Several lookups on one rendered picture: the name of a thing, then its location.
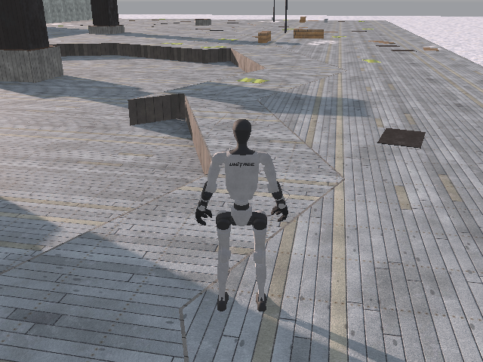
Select robot left upper arm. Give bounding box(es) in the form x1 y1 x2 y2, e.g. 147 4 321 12
205 152 226 193

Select robot left hand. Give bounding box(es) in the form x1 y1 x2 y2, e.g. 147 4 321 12
195 208 212 225

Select robot right hand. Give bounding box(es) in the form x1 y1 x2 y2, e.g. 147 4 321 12
271 205 288 222

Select humanoid robot torso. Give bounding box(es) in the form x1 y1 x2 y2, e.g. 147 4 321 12
224 148 260 226

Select robot right upper arm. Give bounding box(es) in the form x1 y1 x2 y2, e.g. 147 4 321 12
257 152 279 193

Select left robot forearm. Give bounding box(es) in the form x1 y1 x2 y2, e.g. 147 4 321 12
197 181 213 211

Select right robot forearm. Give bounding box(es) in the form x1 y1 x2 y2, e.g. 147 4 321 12
272 181 286 209

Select robot right shin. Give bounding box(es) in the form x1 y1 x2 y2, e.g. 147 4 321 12
255 251 266 302

